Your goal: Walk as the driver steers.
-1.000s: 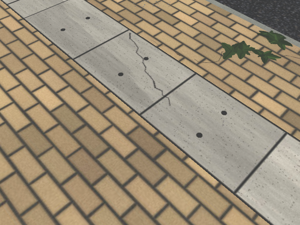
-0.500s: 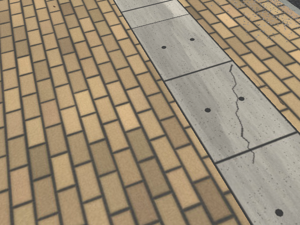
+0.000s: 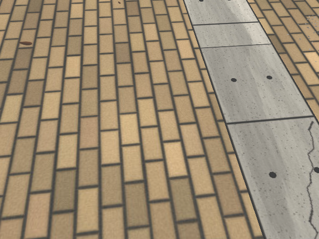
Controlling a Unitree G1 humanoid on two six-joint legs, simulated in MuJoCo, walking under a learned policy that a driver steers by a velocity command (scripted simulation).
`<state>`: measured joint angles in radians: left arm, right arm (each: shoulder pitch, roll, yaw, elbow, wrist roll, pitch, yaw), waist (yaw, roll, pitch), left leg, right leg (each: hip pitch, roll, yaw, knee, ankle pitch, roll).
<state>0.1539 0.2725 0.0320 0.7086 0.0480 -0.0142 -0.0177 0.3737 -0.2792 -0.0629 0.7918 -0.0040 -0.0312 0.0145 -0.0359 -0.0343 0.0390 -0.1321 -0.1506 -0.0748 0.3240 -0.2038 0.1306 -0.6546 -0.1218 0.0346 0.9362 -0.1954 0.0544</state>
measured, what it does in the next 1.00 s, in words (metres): walks ahead, turning left: right foot, then left foot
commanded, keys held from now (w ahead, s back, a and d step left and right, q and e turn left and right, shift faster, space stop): w+q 0.64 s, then q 0.26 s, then no key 0.10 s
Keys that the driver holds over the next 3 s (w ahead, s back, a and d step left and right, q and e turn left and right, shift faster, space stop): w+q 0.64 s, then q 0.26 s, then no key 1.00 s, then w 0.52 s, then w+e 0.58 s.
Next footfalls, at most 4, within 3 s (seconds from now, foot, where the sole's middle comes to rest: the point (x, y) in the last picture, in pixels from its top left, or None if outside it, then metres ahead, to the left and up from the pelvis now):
0.22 right None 0.31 -0.13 -0.78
0.74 left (115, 230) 0.51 0.17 -0.78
1.34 right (148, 202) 0.62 0.03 -0.78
2.26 left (93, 217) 0.56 0.26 -0.78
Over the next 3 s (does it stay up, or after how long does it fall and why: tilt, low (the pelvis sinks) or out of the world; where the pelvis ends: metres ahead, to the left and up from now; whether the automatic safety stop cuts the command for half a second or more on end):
stays up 0.88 0.35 0.00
